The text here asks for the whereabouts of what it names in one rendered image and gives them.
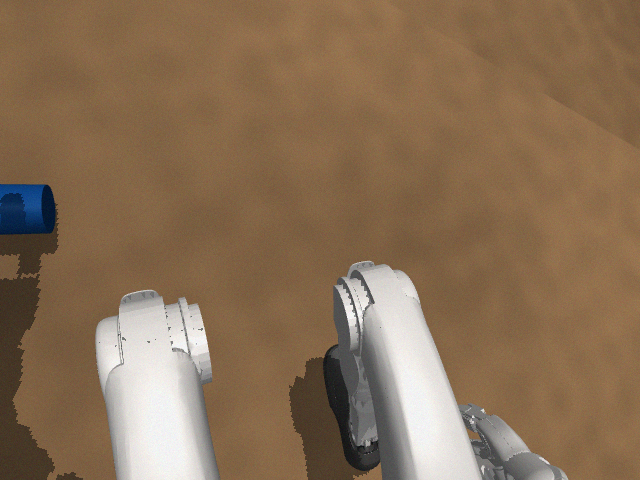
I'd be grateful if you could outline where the can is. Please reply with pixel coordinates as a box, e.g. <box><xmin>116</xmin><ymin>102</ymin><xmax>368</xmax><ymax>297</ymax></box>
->
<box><xmin>0</xmin><ymin>184</ymin><xmax>55</xmax><ymax>235</ymax></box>

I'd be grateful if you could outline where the right robot foot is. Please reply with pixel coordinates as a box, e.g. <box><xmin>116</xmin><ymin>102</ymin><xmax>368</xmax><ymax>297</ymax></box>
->
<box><xmin>323</xmin><ymin>344</ymin><xmax>380</xmax><ymax>471</ymax></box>

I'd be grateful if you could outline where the right robot arm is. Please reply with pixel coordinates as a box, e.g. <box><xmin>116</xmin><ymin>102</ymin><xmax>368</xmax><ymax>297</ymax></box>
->
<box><xmin>504</xmin><ymin>452</ymin><xmax>568</xmax><ymax>480</ymax></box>

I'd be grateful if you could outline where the right robot hand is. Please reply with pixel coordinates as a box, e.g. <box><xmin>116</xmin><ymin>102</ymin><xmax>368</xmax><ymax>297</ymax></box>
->
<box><xmin>458</xmin><ymin>403</ymin><xmax>531</xmax><ymax>480</ymax></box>

